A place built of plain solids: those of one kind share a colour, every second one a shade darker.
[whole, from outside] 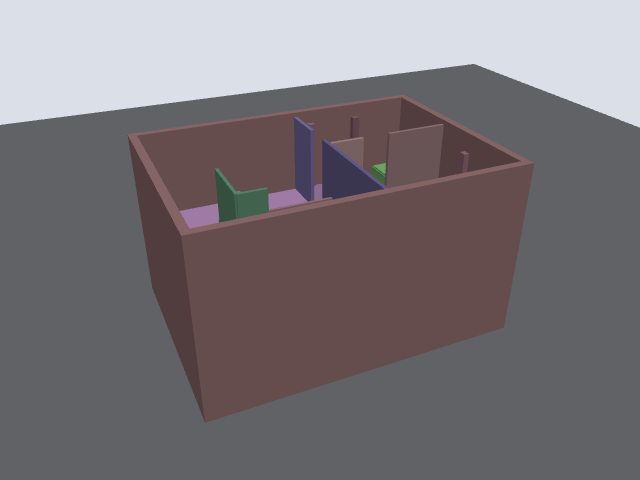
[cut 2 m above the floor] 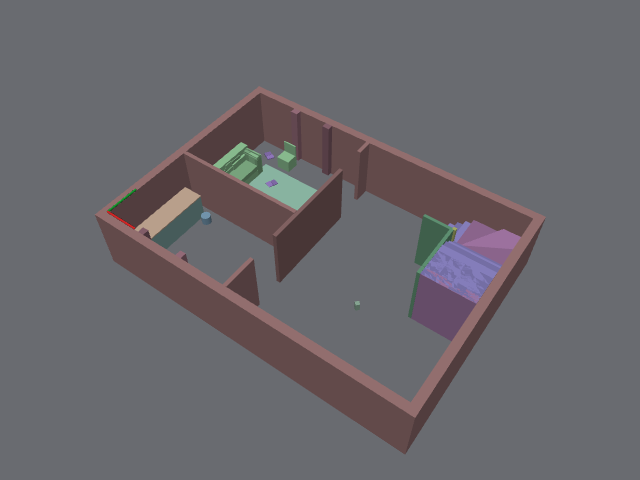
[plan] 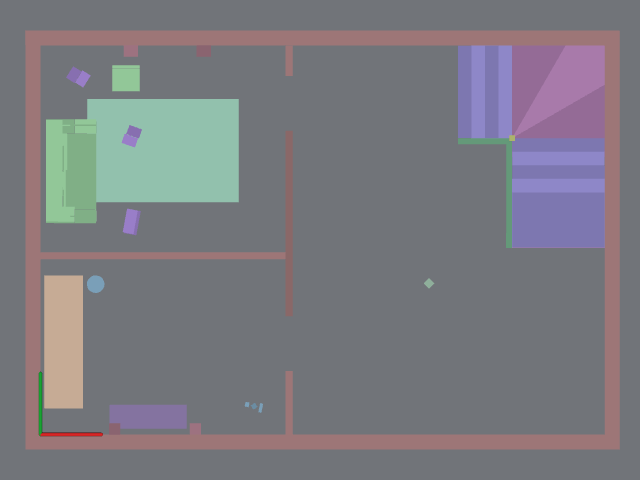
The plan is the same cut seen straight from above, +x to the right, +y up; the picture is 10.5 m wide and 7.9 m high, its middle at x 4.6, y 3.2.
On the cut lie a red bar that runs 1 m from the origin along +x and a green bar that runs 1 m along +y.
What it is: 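A home built round its stair; the hall at the stair's foot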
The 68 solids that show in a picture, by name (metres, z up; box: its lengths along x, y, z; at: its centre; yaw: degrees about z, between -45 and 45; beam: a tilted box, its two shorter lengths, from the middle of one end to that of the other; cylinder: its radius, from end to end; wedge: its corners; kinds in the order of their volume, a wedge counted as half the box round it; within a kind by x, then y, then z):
{
 "wall_1": {"box": [0.25, 6.9, 5.72], "at": [-0.12, 3.2, 2.81]},
 "wall_2": {"box": [4.03, 0.12, 2.94], "at": [2.02, 2.94, 1.42]},
 "wall_3": {"box": [0.12, 1.04, 2.94], "at": [4.09, 0.52, 1.42]},
 "wall_4": {"box": [0.12, 3.05, 2.94], "at": [4.09, 3.47, 1.42]},
 "wall_5": {"box": [0.12, 0.5, 2.94], "at": [4.09, 6.15, 1.42]},
 "wall_6": {"box": [9.79, 0.25, 5.72], "at": [4.64, -0.12, 2.81]},
 "wall_7": {"box": [9.79, 0.25, 5.72], "at": [4.64, 6.53, 2.81]},
 "wall_8": {"box": [0.25, 6.9, 5.72], "at": [9.41, 3.2, 2.81]},
 "step_1": {"box": [1.19, 1.52, 0.24], "at": [7.47, 5.64, 0.07]},
 "step_2": {"box": [0.97, 1.52, 0.44], "at": [7.58, 5.64, 0.17]},
 "step_3": {"box": [0.75, 1.52, 0.63], "at": [7.69, 5.64, 0.26]},
 "step_4": {"box": [0.52, 1.52, 0.82], "at": [7.8, 5.64, 0.36]},
 "step_5": {"box": [1.52, 0.46, 2.75], "at": [8.52, 3.31, 1.32]},
 "step_6": {"box": [1.52, 0.69, 2.55], "at": [8.52, 3.42, 1.23]},
 "step_7": {"box": [1.52, 0.91, 2.36], "at": [8.52, 3.53, 1.13]},
 "step_8": {"box": [1.52, 1.13, 2.17], "at": [8.52, 3.64, 1.03]},
 "step_9": {"box": [1.52, 1.36, 1.98], "at": [8.52, 3.75, 0.94]},
 "step_10": {"box": [1.52, 1.58, 1.78], "at": [8.52, 3.86, 0.84]},
 "step_11": {"box": [1.52, 1.8, 1.59], "at": [8.52, 3.98, 0.75]},
 "upper_floor_1": {"box": [4.29, 2.76, 0.18], "at": [2.02, 1.26, 2.8]},
 "upper_floor_2": {"box": [5.27, 3.19, 0.18], "at": [6.78, 1.47, 2.8]},
 "winder_1": {"wedge": [[7.76, 4.58, -0.05], [7.76, 4.58, 1.16], [7.76, 4.88, -0.05], [7.76, 4.88, 1.16], [8.64, 6.4, -0.05], [8.64, 6.4, 1.16], [9.29, 4.58, -0.05], [9.29, 4.58, 1.16], [9.29, 5.75, -0.05], [9.29, 5.75, 1.16], [9.29, 6.4, -0.05], [9.29, 6.4, 1.16]]},
 "winder_2": {"wedge": [[7.76, 4.58, -0.05], [7.76, 4.58, 0.96], [7.76, 6.4, -0.05], [7.76, 6.4, 0.96], [9.29, 4.58, -0.05], [9.29, 4.58, 0.96], [9.29, 6.4, -0.05], [9.29, 6.4, 0.96]]},
 "winder_3": {"wedge": [[7.76, 4.58, -0.05], [7.76, 4.58, 1.35], [7.76, 4.88, -0.05], [7.76, 4.88, 1.35], [9.29, 4.58, -0.05], [9.29, 4.58, 1.35], [9.29, 5.76, -0.05], [9.29, 5.76, 1.35]]},
 "upper_partition_1": {"box": [0.12, 1.39, 2.68], "at": [4.09, 0.7, 4.18]},
 "upper_partition_2": {"box": [0.12, 4.11, 2.68], "at": [4.09, 4.35, 4.18]},
 "bedstead_bedroom_bed_1": {"box": [0.95, 1.02, 0.62], "at": [0.82, 0.98, 3.15]},
 "bedstead_bedroom_bed_2": {"box": [1.05, 2.09, 0.52], "at": [0.82, 1.47, 3.1]},
 "stair_wall_1": {"box": [0.84, 0.1, 5.57], "at": [7.29, 4.83, 2.73]},
 "stair_wall_2": {"box": [0.1, 0.25, 5.57], "at": [7.71, 3.19, 2.73]},
 "stair_wall_3": {"box": [0.1, 1.51, 5.57], "at": [7.71, 4.07, 2.73]},
 "slotfit_living_seat_1": {"box": [0.28, 1.68, 0.91], "at": [0.23, 4.34, 0.41]},
 "slotfit_living_seat_2": {"box": [0.35, 0.84, 0.7], "at": [0.27, 4.77, 0.3]},
 "slotfit_living_seat_3": {"box": [0.05, 1.25, 0.63], "at": [0.39, 4.33, 0.27]},
 "slotfit_living_seat_4": {"box": [0.33, 0.25, 0.8], "at": [0.4, 3.63, 0.35]},
 "slotfit_living_seat_5": {"box": [0.33, 0.2, 0.8], "at": [0.4, 5.08, 0.35]},
 "slotfit_living_seat_6": {"box": [0.53, 1.25, 0.48], "at": [0.66, 4.33, 0.19]},
 "slotfit_living_seat_7": {"box": [0.35, 0.2, 0.8], "at": [0.74, 3.58, 0.35]},
 "slotfit_living_seat_8": {"box": [0.35, 0.24, 0.75], "at": [0.74, 5.07, 0.32]},
 "slotfit_living_seat_9": {"box": [0.35, 0.2, 0.8], "at": [0.74, 5.08, 0.35]},
 "slotfit_living_seat_10": {"box": [0.11, 0.2, 0.7], "at": [0.87, 5.05, 0.3]},
 "slotfit_living_seat_11": {"box": [0.02, 1.5, 0.3], "at": [0.91, 4.43, 0.1]},
 "slotfit_living_seat_12": {"box": [0.46, 0.38, 0.48], "at": [1.41, 5.84, 0.19]},
 "slotfit_living_seat_13": {"box": [0.46, 0.05, 0.87], "at": [1.41, 6.05, 0.39]},
 "kitchen_units_units_1": {"box": [0.62, 2.19, 0.89], "at": [0.37, 1.52, 0.4]},
 "head_1": {"box": [1.52, 0.25, 2.94], "at": [8.52, 3.19, 1.42]},
 "upper_split_1": {"box": [2.03, 0.12, 2.68], "at": [1.01, 2.63, 4.18]},
 "upper_split_2": {"box": [1.11, 0.12, 2.68], "at": [3.48, 2.63, 4.18]},
 "curtains_1": {"box": [0.19, 0.24, 2.11], "at": [0.09, 4.03, 4.0]},
 "curtains_2": {"box": [0.19, 0.19, 2.12], "at": [1.22, 0.09, 1.12]},
 "curtains_3": {"box": [0.24, 0.19, 2.23], "at": [1.49, 6.31, 1.18]},
 "curtains_4": {"box": [0.25, 0.19, 2.29], "at": [1.89, 0.09, 4.09]},
 "curtains_5": {"box": [0.19, 0.19, 2.12], "at": [2.55, 0.09, 1.12]},
 "curtains_6": {"box": [0.24, 0.19, 2.23], "at": [2.69, 6.31, 1.18]},
 "curtains_7": {"box": [0.25, 0.19, 2.29], "at": [3.57, 0.09, 4.09]},
 "slotfit_kitchen_wall_table_1": {"box": [1.28, 0.4, 0.9], "at": [1.77, 0.29, 0.4]},
 "well_guard_1": {"box": [3.6, 0.1, 1.05], "at": [5.96, 3.01, 3.36]},
 "laid_rug_rug_living_1": {"box": [2.49, 1.7, 0.05], "at": [2.02, 4.67, -0.02]},
 "clutter_living_1": {"box": [0.17, 0.23, 0.09], "at": [0.55, 5.92, 0.0], "yaw": -32.3},
 "clutter_living_2": {"box": [0.16, 0.24, 0.09], "at": [0.7, 5.85, 0.0], "yaw": -32.3},
 "clutter_living_3": {"box": [0.24, 0.16, 0.07], "at": [1.47, 4.84, -0.01], "yaw": -19.7},
 "clutter_living_4": {"box": [0.18, 0.4, 0.48], "at": [1.48, 3.51, 0.19], "yaw": -10.5},
 "clutter_living_5": {"box": [0.21, 0.41, 0.29], "at": [1.51, 3.5, 0.09], "yaw": -10.5},
 "clutter_living_6": {"box": [0.23, 0.16, 0.07], "at": [1.54, 4.98, -0.01], "yaw": -19.7},
 "kitchen_units_worktop_1": {"box": [0.64, 2.19, 0.04], "at": [0.38, 1.52, 0.86]},
 "newel_1": {"box": [0.1, 0.1, 2.49], "at": [7.76, 4.88, 1.2]},
 "clutter_kitchen_1": {"cylinder": 0.14, "from": [0.91, 2.47, -0.05], "to": [0.91, 2.47, 0.28]},
 "slotfit_hallpiece_corner_1": {"box": [0.13, 0.13, 0.31], "at": [6.39, 2.49, 0.1], "yaw": 45.0}
}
